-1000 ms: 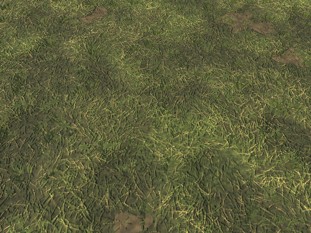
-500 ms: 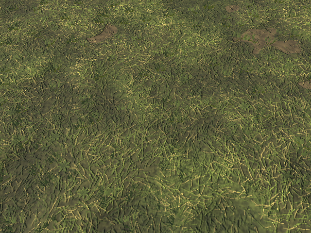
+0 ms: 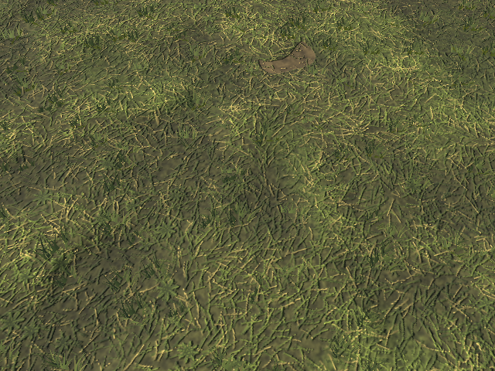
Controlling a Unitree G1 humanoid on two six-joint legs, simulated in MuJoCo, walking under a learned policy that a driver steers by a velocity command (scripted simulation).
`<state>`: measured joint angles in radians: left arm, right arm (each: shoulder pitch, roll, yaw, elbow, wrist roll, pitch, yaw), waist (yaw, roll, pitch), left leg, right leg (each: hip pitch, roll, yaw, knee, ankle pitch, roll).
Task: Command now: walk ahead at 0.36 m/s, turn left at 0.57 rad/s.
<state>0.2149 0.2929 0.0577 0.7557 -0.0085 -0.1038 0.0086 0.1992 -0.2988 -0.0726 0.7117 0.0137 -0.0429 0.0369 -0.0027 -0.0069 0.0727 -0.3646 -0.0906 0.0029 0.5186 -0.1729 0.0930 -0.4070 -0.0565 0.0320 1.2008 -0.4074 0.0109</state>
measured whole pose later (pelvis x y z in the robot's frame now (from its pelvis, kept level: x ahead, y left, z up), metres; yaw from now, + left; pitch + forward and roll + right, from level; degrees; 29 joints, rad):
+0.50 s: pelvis +0.17 -0.04 +0.00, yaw +18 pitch +1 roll +0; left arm 0.10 0.25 0.04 0.68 0.03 -0.02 0.02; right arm 0.19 -0.34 -0.08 0.67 0.02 0.07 -0.04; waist 0.00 0.03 0.06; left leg -0.49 -0.04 -0.08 1.14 -0.49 -0.08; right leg -0.37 0.00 -0.03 0.46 -0.11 -0.03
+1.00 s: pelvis +0.19 +0.00 +0.01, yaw +22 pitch -1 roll -1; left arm 0.18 0.27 0.03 0.86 0.02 0.00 0.00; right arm 0.19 -0.22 -0.01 0.74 -0.02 0.01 -0.01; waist 0.03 0.00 0.02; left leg -0.19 -0.02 -0.03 0.51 -0.30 0.03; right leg -0.24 -0.04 -0.01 0.46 -0.21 0.04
